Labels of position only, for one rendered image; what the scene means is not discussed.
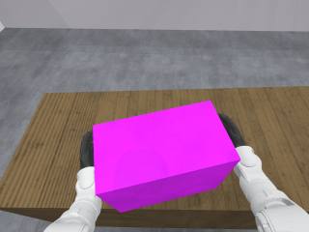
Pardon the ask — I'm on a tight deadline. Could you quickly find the right robot forearm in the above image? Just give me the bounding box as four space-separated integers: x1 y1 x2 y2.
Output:
234 146 309 217

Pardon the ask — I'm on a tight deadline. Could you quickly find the left robot hand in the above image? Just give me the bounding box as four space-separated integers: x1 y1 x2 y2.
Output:
79 130 95 169

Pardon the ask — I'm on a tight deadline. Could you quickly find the robot right upper arm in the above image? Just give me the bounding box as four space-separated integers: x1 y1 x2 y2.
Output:
255 205 309 232

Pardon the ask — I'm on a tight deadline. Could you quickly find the right robot hand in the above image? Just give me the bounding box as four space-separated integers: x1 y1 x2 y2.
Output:
217 113 246 148

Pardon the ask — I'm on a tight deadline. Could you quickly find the pedestal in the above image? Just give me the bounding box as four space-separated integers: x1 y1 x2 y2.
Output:
0 86 309 230

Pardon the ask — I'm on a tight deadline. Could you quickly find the carton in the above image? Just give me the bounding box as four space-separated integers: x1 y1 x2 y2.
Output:
93 101 241 213

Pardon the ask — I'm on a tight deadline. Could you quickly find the robot left upper arm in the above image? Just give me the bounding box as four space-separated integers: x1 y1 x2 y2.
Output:
44 222 93 232

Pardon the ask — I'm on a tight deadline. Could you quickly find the left robot forearm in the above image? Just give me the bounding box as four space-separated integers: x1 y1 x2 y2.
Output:
43 166 102 232

